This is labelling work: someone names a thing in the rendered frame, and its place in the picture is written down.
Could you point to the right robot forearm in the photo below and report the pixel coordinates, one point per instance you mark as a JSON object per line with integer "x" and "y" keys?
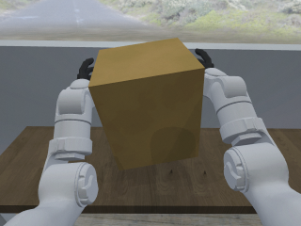
{"x": 238, "y": 120}

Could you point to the left robot hand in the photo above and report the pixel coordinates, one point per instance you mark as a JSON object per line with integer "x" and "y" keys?
{"x": 84, "y": 70}

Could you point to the table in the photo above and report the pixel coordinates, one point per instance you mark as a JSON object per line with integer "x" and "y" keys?
{"x": 194, "y": 185}

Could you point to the carton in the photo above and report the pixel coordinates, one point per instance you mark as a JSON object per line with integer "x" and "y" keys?
{"x": 149, "y": 100}

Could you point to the left robot forearm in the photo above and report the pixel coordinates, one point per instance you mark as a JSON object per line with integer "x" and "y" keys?
{"x": 73, "y": 118}

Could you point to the left robot upper arm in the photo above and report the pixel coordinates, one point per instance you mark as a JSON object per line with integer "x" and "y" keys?
{"x": 65, "y": 190}

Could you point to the right robot hand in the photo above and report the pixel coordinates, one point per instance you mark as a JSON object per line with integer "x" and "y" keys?
{"x": 207, "y": 61}

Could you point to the right robot upper arm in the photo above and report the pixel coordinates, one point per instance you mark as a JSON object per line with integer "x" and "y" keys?
{"x": 260, "y": 173}

